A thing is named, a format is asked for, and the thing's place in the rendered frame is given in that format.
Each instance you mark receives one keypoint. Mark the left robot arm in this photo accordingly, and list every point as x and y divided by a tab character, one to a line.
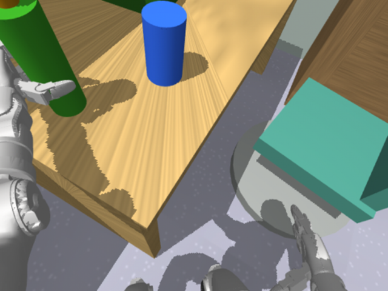
23	211

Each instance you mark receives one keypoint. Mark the office chair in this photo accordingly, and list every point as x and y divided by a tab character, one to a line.
322	153

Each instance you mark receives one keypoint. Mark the left robot hand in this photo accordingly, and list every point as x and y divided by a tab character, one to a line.
15	77

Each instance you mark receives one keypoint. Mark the desk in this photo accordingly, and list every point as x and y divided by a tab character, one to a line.
120	160

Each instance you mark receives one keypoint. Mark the right robot hand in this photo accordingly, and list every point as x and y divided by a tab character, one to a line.
314	254

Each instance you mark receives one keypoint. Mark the right robot arm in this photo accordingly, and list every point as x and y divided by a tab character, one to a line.
326	282

